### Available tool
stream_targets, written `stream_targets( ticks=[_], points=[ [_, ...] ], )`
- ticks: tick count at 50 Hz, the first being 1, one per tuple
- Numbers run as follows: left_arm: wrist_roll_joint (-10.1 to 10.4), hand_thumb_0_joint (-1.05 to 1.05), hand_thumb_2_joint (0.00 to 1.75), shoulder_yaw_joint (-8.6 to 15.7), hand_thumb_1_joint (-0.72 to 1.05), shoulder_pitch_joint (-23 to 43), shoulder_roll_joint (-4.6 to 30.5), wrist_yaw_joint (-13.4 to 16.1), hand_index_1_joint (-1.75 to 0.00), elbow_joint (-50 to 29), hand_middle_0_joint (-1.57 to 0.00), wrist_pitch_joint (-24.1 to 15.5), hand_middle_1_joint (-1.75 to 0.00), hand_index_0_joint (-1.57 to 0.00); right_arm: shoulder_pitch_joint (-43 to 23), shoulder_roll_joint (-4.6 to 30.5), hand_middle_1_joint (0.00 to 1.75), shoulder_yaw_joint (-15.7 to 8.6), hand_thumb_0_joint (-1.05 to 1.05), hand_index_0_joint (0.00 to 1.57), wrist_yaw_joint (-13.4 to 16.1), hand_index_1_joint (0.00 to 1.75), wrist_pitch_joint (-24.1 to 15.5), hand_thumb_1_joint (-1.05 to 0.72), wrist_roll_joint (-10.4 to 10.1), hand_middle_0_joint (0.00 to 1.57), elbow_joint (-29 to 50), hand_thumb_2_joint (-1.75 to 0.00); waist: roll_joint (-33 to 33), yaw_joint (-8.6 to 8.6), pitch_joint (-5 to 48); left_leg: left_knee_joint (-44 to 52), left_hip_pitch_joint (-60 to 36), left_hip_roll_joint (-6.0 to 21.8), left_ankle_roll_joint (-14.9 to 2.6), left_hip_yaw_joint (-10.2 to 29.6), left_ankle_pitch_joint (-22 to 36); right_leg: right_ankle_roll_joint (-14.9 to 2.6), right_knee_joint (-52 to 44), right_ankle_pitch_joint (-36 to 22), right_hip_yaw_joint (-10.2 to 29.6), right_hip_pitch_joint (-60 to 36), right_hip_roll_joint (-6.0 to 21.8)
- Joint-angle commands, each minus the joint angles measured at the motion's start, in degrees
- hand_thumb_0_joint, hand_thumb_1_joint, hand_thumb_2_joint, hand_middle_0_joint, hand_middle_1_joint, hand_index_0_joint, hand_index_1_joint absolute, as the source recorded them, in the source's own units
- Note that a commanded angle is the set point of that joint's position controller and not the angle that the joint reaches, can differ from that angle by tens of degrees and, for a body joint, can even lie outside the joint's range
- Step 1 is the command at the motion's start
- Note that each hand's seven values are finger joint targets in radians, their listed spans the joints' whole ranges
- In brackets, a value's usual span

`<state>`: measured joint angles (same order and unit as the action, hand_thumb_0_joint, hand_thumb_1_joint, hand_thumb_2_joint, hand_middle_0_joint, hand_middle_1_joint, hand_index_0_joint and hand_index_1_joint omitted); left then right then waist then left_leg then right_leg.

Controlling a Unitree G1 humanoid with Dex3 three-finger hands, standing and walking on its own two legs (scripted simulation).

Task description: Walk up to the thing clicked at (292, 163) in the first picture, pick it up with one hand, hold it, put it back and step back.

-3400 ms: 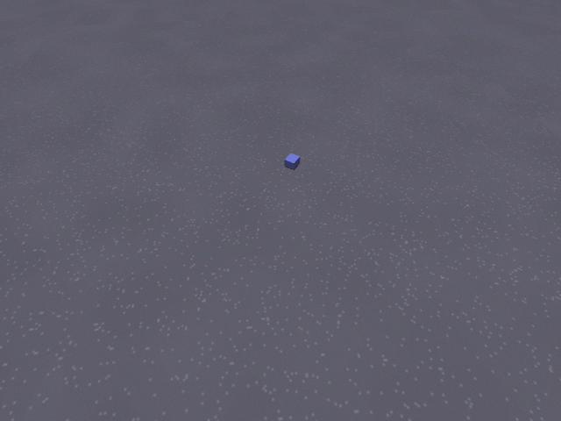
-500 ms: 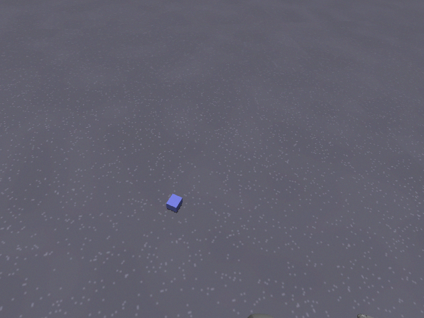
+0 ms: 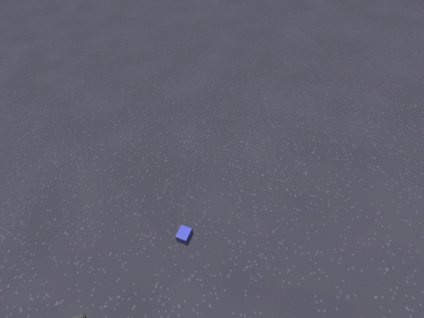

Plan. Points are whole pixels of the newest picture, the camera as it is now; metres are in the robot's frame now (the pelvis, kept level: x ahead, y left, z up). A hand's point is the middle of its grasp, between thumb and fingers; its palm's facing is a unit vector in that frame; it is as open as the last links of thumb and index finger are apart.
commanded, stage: walk up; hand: left
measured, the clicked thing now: (184, 234) +0.63 +0.22 -0.75
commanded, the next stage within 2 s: none
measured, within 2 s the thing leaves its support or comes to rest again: neither
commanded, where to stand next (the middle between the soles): +0.22 +0.04 m, yaw +1 degrees
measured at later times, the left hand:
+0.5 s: hand out of the picture +0.16 +0.33 -0.16, palm faces -0.01 -0.95 -0.31, open 7.4 cm
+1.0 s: hand (98, 285) +0.23 +0.30 -0.14, palm faces -0.03 -0.93 -0.35, open 7.4 cm
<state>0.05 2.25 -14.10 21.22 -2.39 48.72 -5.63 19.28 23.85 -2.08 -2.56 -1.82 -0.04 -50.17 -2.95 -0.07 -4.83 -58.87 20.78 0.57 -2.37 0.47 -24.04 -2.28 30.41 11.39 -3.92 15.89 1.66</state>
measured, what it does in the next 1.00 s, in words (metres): walks ahead: left foot, then right foot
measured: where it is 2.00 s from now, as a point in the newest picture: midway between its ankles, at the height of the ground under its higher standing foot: outside the picture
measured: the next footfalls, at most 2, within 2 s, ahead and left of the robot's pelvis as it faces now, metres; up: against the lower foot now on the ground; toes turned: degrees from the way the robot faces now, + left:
left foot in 0.30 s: +0.23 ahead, +0.16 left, +0.00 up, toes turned +3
right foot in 0.74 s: +0.23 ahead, -0.08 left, +0.00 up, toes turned -1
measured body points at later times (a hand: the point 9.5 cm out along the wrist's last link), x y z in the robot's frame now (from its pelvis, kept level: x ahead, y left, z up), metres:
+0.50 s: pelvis +0.13 +0.06 +0.00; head +0.15 +0.10 +0.45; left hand +0.16 +0.38 -0.14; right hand +0.22 -0.25 -0.08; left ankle +0.19 +0.16 -0.73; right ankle +0.13 -0.09 -0.67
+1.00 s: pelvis +0.15 +0.04 +0.00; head +0.16 +0.03 +0.45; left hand +0.23 +0.34 -0.12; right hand +0.22 -0.25 -0.14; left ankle +0.19 +0.16 -0.73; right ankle +0.20 -0.08 -0.73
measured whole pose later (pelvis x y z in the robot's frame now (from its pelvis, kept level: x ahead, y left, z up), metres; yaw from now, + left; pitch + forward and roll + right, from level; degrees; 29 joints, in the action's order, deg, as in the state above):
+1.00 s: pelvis +0.15 +0.04 +0.00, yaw +0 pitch -3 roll +1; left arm -0.5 0.1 -7.9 19.9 -1.2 58.9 -0.8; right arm 8.9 20.1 0.4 -1.4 -0.4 -0.1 -59.8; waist -1.0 -0.2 -4.4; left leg -29.3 13.9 1.3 -0.4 -4.6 -12.3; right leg 0.0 30.8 12.2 -1.3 15.5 1.7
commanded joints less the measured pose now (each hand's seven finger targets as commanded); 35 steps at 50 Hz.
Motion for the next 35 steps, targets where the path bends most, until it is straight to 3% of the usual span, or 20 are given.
stream_targets(
  ticks=[1,4,6,8,11,12,14,15,16,17,18,19,20,21,22,27,29,33,34,35],
  points=[
    [0.2,0.0,0.9,4.6,0.9,-4.2,16.4,1.6,-0.3,-3.0,-0.2,-0.9,-0.3,-0.2,4.0,10.4,0.3,-3.7,0.0,0.2,0.0,0.3,-0.8,-0.9,0.4,0.2,2.9,-0.9,10.7,-0.61,1.8,1.1,8.9,3.0,1.18,2.8,6.1,-9.06,-15.8,-5.1,13.3,-6.8,12.8],
    [-0.2,0.0,0.9,4.9,0.9,-3.5,16.7,1.4,-0.3,-4.2,-0.2,-1.0,-0.3,-0.2,1.9,10.4,0.3,-4.4,0.0,0.2,-0.6,0.3,-0.4,-0.9,0.8,0.2,3.2,-0.9,11.1,-0.77,-0.3,6.6,9.8,4.0,2.83,2.1,10.2,-9.04,-19.1,4.5,10.9,-4.0,12.3],
    [-0.6,0.0,0.9,5.3,0.9,-2.8,17.4,1.1,-0.3,-4.9,-0.2,-0.7,-0.3,-0.2,-0.5,10.2,0.3,-4.5,0.0,0.2,-1.1,0.3,-0.7,-0.9,1.3,0.2,3.7,-0.9,11.8,-1.11,-1.4,11.9,9.5,5.6,3.45,0.5,10.9,-10.33,-20.2,12.0,10.7,-2.4,13.2],
    [-0.7,0.0,0.9,5.5,0.9,-2.7,17.5,0.8,-0.3,-5.1,-0.2,-0.5,-0.3,-0.2,-2.1,10.1,0.3,-4.6,0.0,0.2,-1.3,0.3,-1.1,-0.9,1.6,0.2,3.9,-0.9,11.5,-1.54,-1.7,17.3,7.4,6.1,3.5,-0.5,12.1,-10.29,-19.0,13.8,9.7,-1.5,13.0],
    [-0.9,0.0,0.9,5.0,0.9,-4.0,17.3,0.6,-0.3,-4.8,-0.2,-0.1,-0.3,-0.2,-5.1,9.4,0.3,-4.5,0.0,0.2,-1.3,0.3,-2.0,-0.9,1.4,0.2,4.2,-0.9,9.8,-2.52,-1.2,23.0,2.1,4.5,2.73,-2.2,13.6,-9.48,-15.5,10.0,8.2,-0.1,12.4],
    [-0.7,0.0,0.9,4.9,0.9,-3.8,17.6,0.6,-0.3,-4.7,-0.2,0.1,-0.3,-0.2,-4.3,9.0,0.3,-4.4,0.0,0.2,-1.1,0.3,-2.2,-0.9,1.4,0.2,3.8,-0.9,9.6,-2.0,-0.3,24.1,-0.1,4.0,2.44,-2.8,14.4,-9.21,-13.3,7.2,8.0,-0.2,12.7],
    [-0.5,0.0,0.9,4.2,0.9,-3.0,16.6,0.9,-0.3,-4.8,-0.2,0.8,-0.3,-0.2,-1.0,9.0,0.3,-4.5,0.0,0.2,-0.4,0.3,-2.9,-0.9,1.5,0.2,2.6,-0.9,6.4,0.71,2.9,29.2,-8.3,2.0,1.13,-4.3,15.8,-7.51,-4.4,-3.2,5.8,0.8,11.5],
    [-0.5,0.0,0.9,3.3,0.9,-3.5,14.5,1.0,-0.3,-5.0,-0.2,1.0,-0.3,-0.2,3.2,10.5,0.3,-5.0,0.0,0.2,0.3,0.3,-3.2,-0.9,1.6,0.2,1.2,-0.9,2.4,2.56,5.9,30.9,-14.6,1.2,0.06,-3.9,13.9,-5.8,3.7,-6.5,3.9,1.9,9.5],
    [-0.2,0.0,0.9,1.9,0.9,-6.3,11.1,1.0,-0.3,-5.1,-0.2,1.1,-0.3,-0.2,7.0,14.2,0.3,-6.0,0.0,0.2,1.1,0.3,-3.6,-0.9,1.9,0.2,0.6,-0.9,-9.1,3.9,9.6,36.8,-20.5,8.3,-2.18,6.3,8.5,-3.19,17.7,-2.5,0.3,5.7,5.1],
    [0.6,0.0,0.9,1.0,0.9,-9.0,7.5,1.2,-0.3,-5.1,-0.2,1.4,-0.3,-0.2,5.6,18.3,0.3,-6.6,0.0,0.2,1.6,0.3,-3.8,-0.9,2.2,0.2,2.4,-0.9,-17.5,2.34,9.5,40.6,-26.6,20.4,-6.86,28.2,10.3,0.44,27.0,18.8,0.0,19.4,-3.4],
    [0.0,0.0,0.9,2.8,0.9,-9.4,13.9,2.4,-0.3,-2.6,-0.2,2.5,-0.3,-0.2,4.8,19.7,0.3,-7.1,0.0,0.2,1.5,0.3,-3.3,-0.9,0.4,0.2,2.8,-0.9,-10.8,2.8,9.2,41.4,-23.1,24.3,-12.05,32.6,8.5,-0.33,31.5,22.3,4.1,18.6,-0.9],
    [-0.2,0.0,0.9,2.8,0.9,-7.9,15.6,2.7,-0.3,-2.0,-0.2,2.8,-0.3,-0.2,3.4,18.0,0.3,-6.9,0.0,0.2,1.6,0.3,-2.9,-0.9,0.1,0.2,2.9,-0.9,-8.2,2.31,5.6,41.5,-18.8,23.5,-13.38,30.2,10.2,-0.41,34.0,21.3,6.1,18.7,0.5],
    [-0.1,0.0,0.9,2.6,0.9,-6.2,15.5,2.6,-0.3,-2.1,-0.2,2.8,-0.3,-0.2,2.1,15.5,0.3,-5.9,0.0,0.2,1.9,0.3,-2.7,-0.9,0.2,0.2,3.6,-0.9,-4.9,2.18,4.3,40.7,-16.6,19.5,-10.97,21.3,18.4,-0.55,33.1,19.0,8.3,17.3,0.7],
    [0.2,0.0,0.9,2.6,0.9,-6.6,14.4,2.4,-0.3,-1.3,-0.2,3.0,-0.3,-0.2,0.7,13.7,0.3,-5.0,0.0,0.2,2.1,0.3,-2.9,-0.9,0.4,0.2,4.0,-0.9,-4.8,1.29,3.5,40.0,-14.6,16.1,-7.39,14.9,23.9,-0.47,30.6,15.4,10.6,15.3,1.2],
    [0.5,0.0,0.9,2.6,0.9,-7.8,13.9,2.2,-0.3,-0.7,-0.2,3.2,-0.3,-0.2,0.0,13.0,0.3,-4.7,0.0,0.2,2.4,0.3,-3.1,-0.9,0.2,0.2,3.9,-0.9,-6.1,0.63,3.0,39.6,-13.4,14.2,-5.28,10.4,29.1,-0.25,29.2,12.5,10.1,13.8,1.4],
    [0.2,0.0,0.9,2.0,0.9,-8.8,12.0,2.5,-0.3,2.1,-0.2,4.4,-0.3,-0.2,-5.4,11.9,0.3,-3.9,0.0,0.2,3.0,0.3,-2.5,-0.9,0.2,0.2,5.5,-0.9,-6.3,-0.66,3.7,39.4,-9.0,14.5,-9.27,3.9,27.7,2.25,22.9,8.0,6.3,9.4,1.6],
    [0.1,0.0,0.9,2.1,0.9,-6.0,11.6,2.4,-0.3,2.5,-0.2,4.4,-0.3,-0.2,-5.9,11.9,0.3,-3.6,0.0,0.2,3.0,0.3,-2.2,-0.9,0.6,0.2,5.1,-0.9,-5.3,-0.16,2.8,38.3,-5.7,13.5,-8.64,1.8,28.7,2.39,17.5,6.3,5.8,6.6,1.9],
    [0.2,0.0,0.9,2.1,0.9,-5.2,10.8,2.9,-0.3,3.8,-0.2,4.0,-0.3,-0.2,-8.0,12.4,0.3,-3.3,0.0,0.2,2.8,0.3,-1.0,-0.9,0.3,0.2,4.7,-0.9,-6.3,-0.44,4.7,32.9,-3.7,15.5,-9.59,3.5,33.0,2.29,11.4,4.6,2.7,0.0,0.9],
    [0.1,0.0,0.9,2.0,0.9,-6.6,10.4,3.0,-0.3,4.9,-0.2,4.0,-0.3,-0.2,-9.4,12.3,0.3,-3.2,0.0,0.2,2.8,0.3,-0.6,-0.9,-0.1,0.2,4.7,-0.9,-5.3,-1.6,6.1,30.7,-3.4,15.7,-9.19,3.7,30.0,1.77,7.4,2.3,2.5,-3.2,0.6],
    [-0.3,0.0,0.9,2.3,0.9,-6.6,11.1,3.0,-0.3,5.7,-0.2,3.8,-0.3,-0.2,-10.5,11.6,0.3,-2.9,0.0,0.2,2.7,0.3,-0.2,-0.9,-0.4,0.2,4.7,-0.9,-3.0,-2.08,6.8,28.7,-0.8,13.9,-7.45,3.1,22.6,1.06,3.3,-0.1,2.2,-6.7,0.0]
  ],
)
